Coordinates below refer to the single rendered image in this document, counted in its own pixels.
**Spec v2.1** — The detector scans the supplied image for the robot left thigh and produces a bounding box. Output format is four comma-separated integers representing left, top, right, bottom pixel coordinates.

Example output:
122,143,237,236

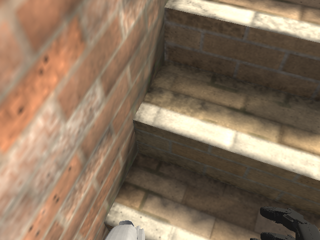
104,224,145,240

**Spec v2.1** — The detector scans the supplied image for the robot left shin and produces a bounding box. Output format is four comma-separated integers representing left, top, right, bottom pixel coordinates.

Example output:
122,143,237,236
119,220,135,227

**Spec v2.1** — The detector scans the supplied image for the right robot hand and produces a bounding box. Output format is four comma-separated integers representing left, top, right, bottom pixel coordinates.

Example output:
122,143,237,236
250,206,320,240

